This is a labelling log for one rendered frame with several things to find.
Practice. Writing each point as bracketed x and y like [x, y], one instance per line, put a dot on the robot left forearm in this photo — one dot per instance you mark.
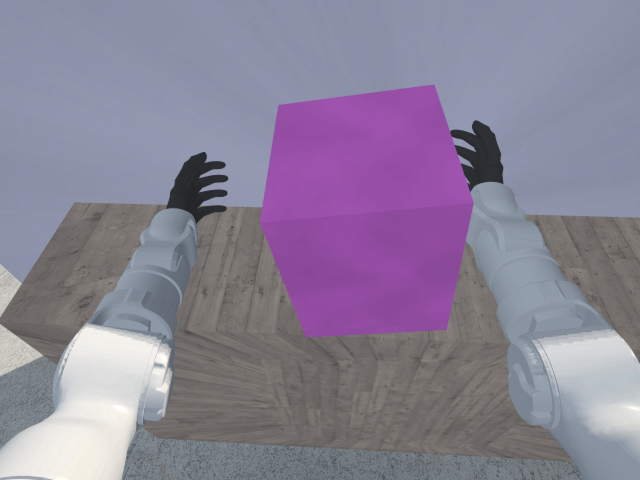
[151, 289]

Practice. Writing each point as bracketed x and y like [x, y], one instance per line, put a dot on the robot right forearm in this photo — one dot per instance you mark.
[530, 290]

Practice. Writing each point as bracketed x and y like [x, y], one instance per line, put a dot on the pedestal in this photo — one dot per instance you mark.
[246, 373]

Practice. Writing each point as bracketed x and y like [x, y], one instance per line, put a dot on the left robot upper arm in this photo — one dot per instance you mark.
[114, 380]

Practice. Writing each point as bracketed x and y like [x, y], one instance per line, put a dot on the right robot hand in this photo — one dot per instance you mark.
[486, 159]

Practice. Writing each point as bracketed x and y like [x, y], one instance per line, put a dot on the carton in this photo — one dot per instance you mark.
[366, 211]

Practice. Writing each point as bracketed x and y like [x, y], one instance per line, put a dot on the left robot hand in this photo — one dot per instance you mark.
[184, 195]

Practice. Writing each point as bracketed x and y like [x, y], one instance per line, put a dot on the right robot upper arm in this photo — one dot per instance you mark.
[582, 385]

